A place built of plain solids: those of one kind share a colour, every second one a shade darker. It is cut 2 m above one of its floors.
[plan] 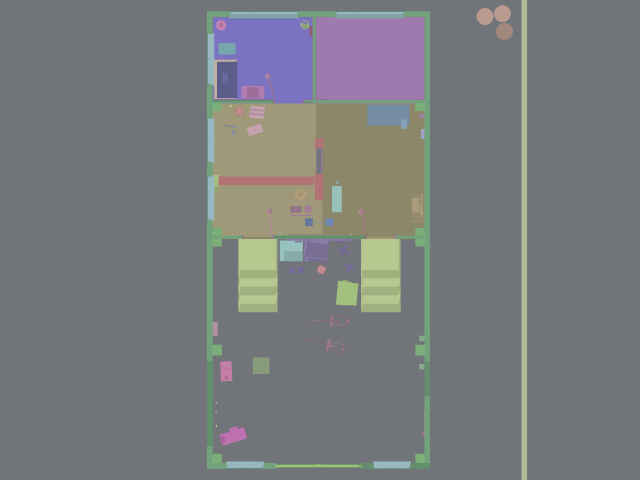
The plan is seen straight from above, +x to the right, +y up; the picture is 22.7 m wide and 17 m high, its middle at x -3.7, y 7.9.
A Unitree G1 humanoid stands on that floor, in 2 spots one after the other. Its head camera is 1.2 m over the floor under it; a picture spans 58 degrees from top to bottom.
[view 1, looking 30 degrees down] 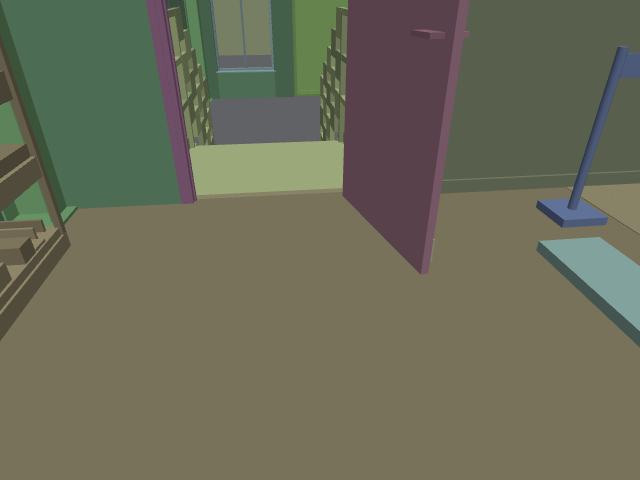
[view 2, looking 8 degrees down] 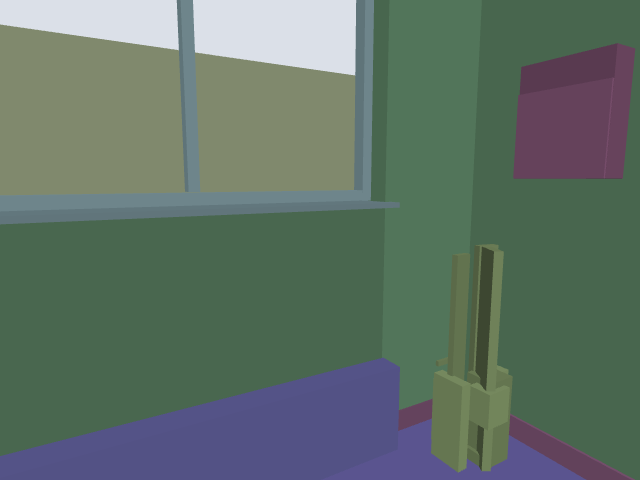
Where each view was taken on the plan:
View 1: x -1.55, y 10.70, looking -97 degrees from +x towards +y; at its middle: raised_floor_hall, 2.40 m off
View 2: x -5.70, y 14.30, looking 60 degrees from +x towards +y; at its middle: wall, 1.75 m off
